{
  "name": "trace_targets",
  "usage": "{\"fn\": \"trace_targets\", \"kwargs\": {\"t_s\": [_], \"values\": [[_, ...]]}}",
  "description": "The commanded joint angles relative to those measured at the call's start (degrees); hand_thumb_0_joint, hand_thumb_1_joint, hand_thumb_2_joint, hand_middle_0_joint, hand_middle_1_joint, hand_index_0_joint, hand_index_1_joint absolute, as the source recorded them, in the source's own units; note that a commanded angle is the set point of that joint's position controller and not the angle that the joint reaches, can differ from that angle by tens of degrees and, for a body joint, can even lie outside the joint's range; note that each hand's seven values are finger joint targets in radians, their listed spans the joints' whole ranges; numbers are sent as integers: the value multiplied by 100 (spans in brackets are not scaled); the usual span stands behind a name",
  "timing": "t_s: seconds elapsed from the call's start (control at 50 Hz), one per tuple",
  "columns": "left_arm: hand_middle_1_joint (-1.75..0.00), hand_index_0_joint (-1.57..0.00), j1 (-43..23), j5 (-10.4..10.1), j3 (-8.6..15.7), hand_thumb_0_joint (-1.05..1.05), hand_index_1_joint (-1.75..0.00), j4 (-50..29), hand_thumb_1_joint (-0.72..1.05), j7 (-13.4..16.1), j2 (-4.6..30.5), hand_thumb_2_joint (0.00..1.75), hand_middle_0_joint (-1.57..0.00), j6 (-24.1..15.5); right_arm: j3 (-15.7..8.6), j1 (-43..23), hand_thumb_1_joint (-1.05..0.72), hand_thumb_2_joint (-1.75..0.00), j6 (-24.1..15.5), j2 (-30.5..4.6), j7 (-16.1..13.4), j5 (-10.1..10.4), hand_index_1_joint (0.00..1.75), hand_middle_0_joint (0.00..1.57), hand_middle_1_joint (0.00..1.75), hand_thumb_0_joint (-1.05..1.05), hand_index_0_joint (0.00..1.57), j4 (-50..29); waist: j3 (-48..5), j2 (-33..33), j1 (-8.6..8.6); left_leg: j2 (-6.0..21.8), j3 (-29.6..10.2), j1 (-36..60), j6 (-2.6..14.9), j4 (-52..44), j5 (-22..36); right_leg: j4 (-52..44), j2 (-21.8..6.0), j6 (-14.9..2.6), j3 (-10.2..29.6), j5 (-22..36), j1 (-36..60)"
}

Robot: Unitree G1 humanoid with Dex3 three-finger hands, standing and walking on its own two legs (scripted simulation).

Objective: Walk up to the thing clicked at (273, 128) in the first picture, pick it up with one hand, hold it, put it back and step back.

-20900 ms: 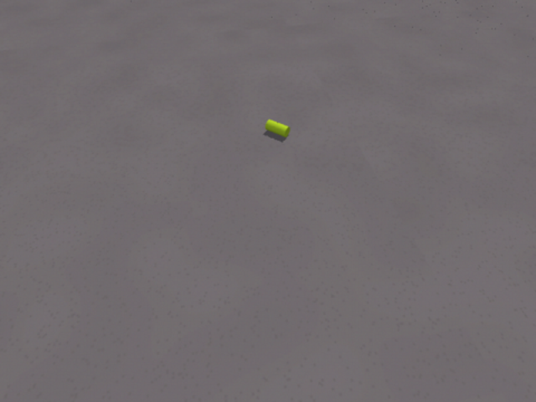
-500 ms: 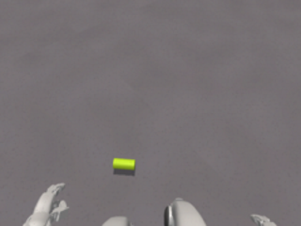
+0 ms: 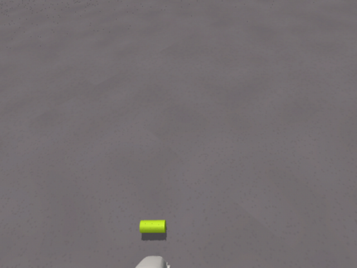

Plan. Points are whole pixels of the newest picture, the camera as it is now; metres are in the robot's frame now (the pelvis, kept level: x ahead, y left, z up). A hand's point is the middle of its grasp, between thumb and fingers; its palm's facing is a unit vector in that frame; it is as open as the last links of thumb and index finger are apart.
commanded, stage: walk up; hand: left
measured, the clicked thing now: (153, 226) +0.44 +0.21 -0.74
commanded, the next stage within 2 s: none
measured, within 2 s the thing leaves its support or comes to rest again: neither
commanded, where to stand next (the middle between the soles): +0.07 +0.04 m, yaw +0 degrees
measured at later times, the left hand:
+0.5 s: hand out of the picture +0.05 +0.29 -0.17, palm faces -0.08 -0.91 -0.41, open 7.3 cm
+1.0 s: hand out of the picture +0.02 +0.36 -0.17, palm faces -0.05 -0.93 -0.35, open 7.4 cm
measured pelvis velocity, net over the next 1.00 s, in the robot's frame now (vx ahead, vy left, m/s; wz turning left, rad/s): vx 0.01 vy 0.07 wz -0.01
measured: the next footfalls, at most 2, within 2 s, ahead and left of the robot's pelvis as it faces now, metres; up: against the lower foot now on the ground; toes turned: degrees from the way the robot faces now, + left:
left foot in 0.24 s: +0.12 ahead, +0.13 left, +0.00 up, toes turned -1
right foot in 0.52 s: -0.04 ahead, -0.08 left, +0.00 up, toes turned -3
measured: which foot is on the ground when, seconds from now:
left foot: up 0.00-0.22, down 0.24-0.54, up 0.56-0.88, down 0.90-1.00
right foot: down 0.00-0.26, up 0.28-0.50, down 0.52-0.90, up 0.92-1.00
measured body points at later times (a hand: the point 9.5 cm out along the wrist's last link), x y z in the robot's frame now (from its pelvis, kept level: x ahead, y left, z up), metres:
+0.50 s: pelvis -0.05 +0.03 -0.03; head +0.00 +0.02 +0.42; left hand +0.05 +0.34 -0.14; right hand +0.08 -0.27 -0.14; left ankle +0.08 +0.13 -0.74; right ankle -0.08 -0.08 -0.73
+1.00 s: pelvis +0.01 +0.07 -0.02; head +0.02 +0.10 +0.43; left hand +0.03 +0.40 -0.14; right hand +0.05 -0.26 -0.11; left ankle +0.06 +0.19 -0.74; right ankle -0.05 -0.07 -0.68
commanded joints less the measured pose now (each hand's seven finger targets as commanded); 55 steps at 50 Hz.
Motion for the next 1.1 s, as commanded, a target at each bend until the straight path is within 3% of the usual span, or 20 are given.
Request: {"fn": "trace_targets", "kwargs": {"t_s": [0.0, 0.04, 0.14, 0.18, 0.22, 0.24, 0.32, 0.42, 0.48, 0.5, 0.52, 0.54, 0.58, 0.66, 0.78, 0.86, 0.9, 0.92, 0.98, 1.08], "values": [[-30, -20, -653, -20, 308, 0, -30, -485, 90, 175, 1166, 90, -20, -51, -96, 169, -90, -90, -122, -458, -209, 153, 30, 20, 30, 0, 20, -118, 531, -1398, -178, -106, -132, 332, -189, -545, 330, -666, -1118, -468, 377, 3992, -1151], [-30, -20, -825, -5, 342, 0, -30, -765, 90, 203, 1246, 90, -20, 261, -43, -4, -90, -90, -52, -528, -390, 163, 30, 20, 30, 0, 20, -219, 548, -2033, -100, -324, 329, 240, -164, -364, 224, -311, -1198, -726, 324, 4839, -1241], [-30, -20, -780, -61, 368, 0, -30, -871, 90, 230, 1353, 90, -20, 549, -96, -191, -90, -90, -81, -663, -473, 80, 30, 20, 30, 0, 20, -327, -373, -1508, 24, -197, 686, 430, 47, -1646, 468, 983, -1280, -738, 579, 3855, -437], [-30, -20, -804, -182, 351, 0, -30, -839, 90, 281, 1419, 90, -20, 569, -140, -112, -90, -90, -95, -685, -460, 14, 30, 20, 30, 0, 20, -327, -538, -1125, -63, -110, 666, 870, 185, -2777, 1972, 1630, -1198, -517, 641, 3694, -424], [-30, -20, -306, -349, 278, 0, -30, -794, 90, 363, 1126, 90, -20, 581, -288, -383, -90, -90, -81, -1226, -412, -147, 30, 20, 30, 0, 20, -655, -863, 238, 90, 1256, -914, 1618, 871, -2869, 5500, 2881, -212, 0, 521, 1288, -1130], [-30, -20, -285, -398, 291, 0, -30, -731, 90, 441, 1123, 90, -20, 631, -371, -500, -90, -90, -59, -1443, -373, -21, 30, 20, 30, 0, 20, -693, -1193, 1165, -43, 1926, -1636, 1807, 1697, -2936, 6392, 3862, 356, 15, 373, -2127, -1377], [-30, -20, -282, -319, 379, 0, -30, -365, 90, 481, 1274, 90, -20, 709, -310, -1102, -90, -90, 65, -899, -402, -90, 30, 20, 30, 0, 20, -1011, -923, 523, 48, 1376, -638, 966, 1383, -2929, 3829, 4904, 204, 32, 716, -1940, -1645], [-30, -20, -130, -6, 401, 0, -30, -301, 90, 286, 1106, 90, -20, 464, -384, -806, -90, -90, 95, -935, -264, -226, 30, 20, 30, 0, 20, -994, -1088, 449, -178, 1260, -1075, 1144, 1259, -3466, -969, 1967, 9, 86, 90, -2066, -1249], [-30, -20, 439, 164, 514, 0, -30, 55, 90, 155, 1041, 90, -20, 382, -314, -753, -90, -90, 110, -886, -312, -119, 30, 20, 30, 0, 20, -804, -789, -53, 157, 967, -706, -374, 637, -3103, -1715, -28, 105, -209, 208, -1279, 450], [-30, -20, 355, 241, 582, 0, -30, -29, 90, 160, 1206, 90, -20, 372, -207, -655, -90, -90, 87, -603, -313, -67, 30, 20, 30, 0, 20, -801, -468, -992, 182, 462, -248, -1159, 136, -2252, -1822, -768, -467, -511, 1483, -2639, 419], [-30, -20, -193, 313, 684, 0, -30, -290, 90, 178, 1732, 90, -20, 370, -134, -1236, -90, -90, 16, -413, -323, -65, 30, 20, 30, 0, 20, -857, 316, -1999, 495, -366, 272, -1287, -105, -804, -1107, -1802, -2244, -1084, 3889, -4846, -1514], [-30, -20, -217, 286, 804, 0, -30, -520, 90, 57, 2121, 90, -20, 254, -394, -1515, -90, -90, -80, -1148, -258, -56, 30, 20, 30, 0, 20, -980, 887, -1806, 548, -186, -172, -1751, -62, 175, -636, -2243, -2603, -1517, 4685, -5832, -1490], [-30, -20, -417, 149, 721, 0, -30, -398, 90, 72, 1729, 90, -20, 70, -354, -1090, -90, -90, -252, -1051, -153, 56, 30, 20, 30, 0, 20, -625, 1004, -801, 194, -189, -403, -2446, -44, 53, 186, -1797, -1878, -880, 3108, -3591, -142], [-30, -20, -177, 121, 730, 0, -30, -472, 90, -79, 1460, 90, -20, 39, -278, -519, -90, -90, -399, -892, -29, 33, 30, 20, 30, 0, 20, -383, 534, -1393, 175, -157, 192, -1489, -229, -340, 447, -1671, -1256, -793, 1501, -2169, 118], [-30, -20, 54, 140, 672, 0, -30, -723, 90, -206, 1653, 90, -20, 207, -269, -685, -90, -90, -508, -777, -42, 14, 30, 20, 30, 0, 20, -467, 431, -1655, 371, 140, 838, 319, -176, -1961, 357, -1403, -1340, -886, 957, -1803, -764], [-30, -20, 241, 76, 406, 0, -30, -773, 90, -230, 1161, 90, -20, 345, -449, 1086, -90, -90, -718, -1101, -368, -29, 30, 20, 30, 0, 20, 114, -432, -264, -462, 8, 763, 2868, -1, -3035, 291, 1752, -835, -534, 336, 21, -1560], [-30, -20, 517, 10, 395, 0, -30, -863, 90, -185, 1062, 90, -20, 409, -565, 1360, -90, -90, -829, -2057, -424, -13, 30, 20, 30, 0, 20, -137, -487, 761, -449, 2522, -3846, 2912, 1021, -4426, -1196, 4117, 223, -141, 848, -1777, -3338], [-30, -20, 25, 37, 468, 0, -30, -784, 90, -112, 1606, 90, -20, 432, -586, 1026, -90, -90, -816, -2001, -408, 122, 30, 20, 30, 0, 20, -192, 67, -128, -422, 2720, -3856, 1882, 1395, -4527, -1308, 4382, -208, -215, 1357, -1615, -3230], [-30, -20, 467, -41, 533, 0, -30, -503, 90, -175, 1603, 90, -20, 448, -339, 448, -90, -90, -876, -1436, -475, 106, 30, 20, 30, 0, 20, -399, 334, -23, 50, 1795, -1430, 1410, 1073, -3935, 662, 4037, -573, -98, 1298, -728, -2752], [-30, -20, 284, -34, 465, 0, -30, -417, 90, -235, 1210, 90, -20, 614, -215, 82, -90, -90, -880, -1242, -515, 30, 30, 20, 30, 0, 20, -539, 344, 498, 130, 1403, -17, 359, 1054, -3785, 2292, 3004, -515, 171, 688, -285, -1837]]}}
